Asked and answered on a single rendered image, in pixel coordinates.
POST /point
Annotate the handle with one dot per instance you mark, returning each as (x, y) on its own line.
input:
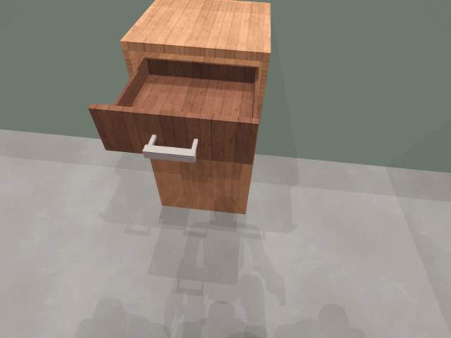
(170, 153)

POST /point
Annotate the drawer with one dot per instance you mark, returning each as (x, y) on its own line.
(180, 101)

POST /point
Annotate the cabinet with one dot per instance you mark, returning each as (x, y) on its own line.
(212, 31)

